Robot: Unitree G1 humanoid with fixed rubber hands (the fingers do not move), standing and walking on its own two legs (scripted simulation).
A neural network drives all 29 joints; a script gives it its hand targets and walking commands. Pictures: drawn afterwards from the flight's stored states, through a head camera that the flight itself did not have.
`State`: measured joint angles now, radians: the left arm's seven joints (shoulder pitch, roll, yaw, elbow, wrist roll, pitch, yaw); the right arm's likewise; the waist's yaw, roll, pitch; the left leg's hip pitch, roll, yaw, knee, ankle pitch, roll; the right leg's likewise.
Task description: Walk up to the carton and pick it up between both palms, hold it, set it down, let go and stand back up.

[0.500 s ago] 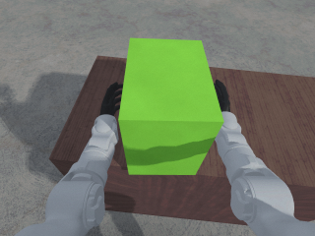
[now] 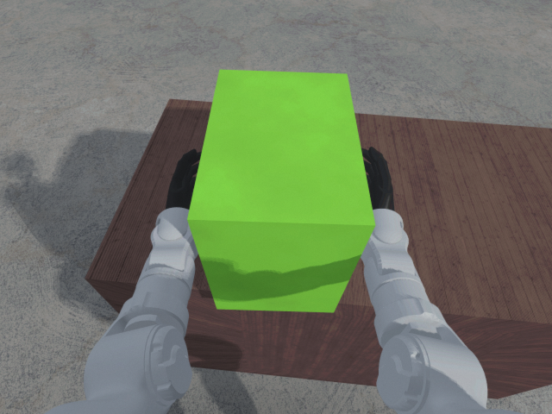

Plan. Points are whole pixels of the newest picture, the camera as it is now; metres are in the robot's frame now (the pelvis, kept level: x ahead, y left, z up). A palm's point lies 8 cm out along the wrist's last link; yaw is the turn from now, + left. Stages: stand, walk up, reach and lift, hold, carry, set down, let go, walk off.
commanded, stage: reach and lift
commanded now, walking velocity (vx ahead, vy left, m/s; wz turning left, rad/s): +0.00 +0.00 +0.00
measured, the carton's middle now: (279, 196) +0.44 +0.01 +0.04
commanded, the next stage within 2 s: none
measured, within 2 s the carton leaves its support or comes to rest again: leaves its support in 0.64 s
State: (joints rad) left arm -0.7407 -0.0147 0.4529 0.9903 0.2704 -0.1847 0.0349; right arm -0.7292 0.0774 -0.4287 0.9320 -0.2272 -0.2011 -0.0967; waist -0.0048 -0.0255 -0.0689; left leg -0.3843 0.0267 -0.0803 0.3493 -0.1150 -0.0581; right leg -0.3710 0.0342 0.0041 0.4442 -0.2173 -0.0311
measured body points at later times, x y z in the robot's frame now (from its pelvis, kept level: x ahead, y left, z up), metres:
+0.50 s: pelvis +0.00 +0.00 +0.00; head +0.04 +0.01 +0.45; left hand +0.41 +0.16 +0.07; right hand +0.41 -0.14 +0.08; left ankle +0.03 +0.16 -0.74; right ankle +0.00 -0.09 -0.74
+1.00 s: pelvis -0.02 +0.01 +0.00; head -0.02 +0.01 +0.45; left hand +0.39 +0.15 +0.09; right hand +0.38 -0.14 +0.10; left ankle +0.03 +0.16 -0.74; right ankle +0.00 -0.09 -0.74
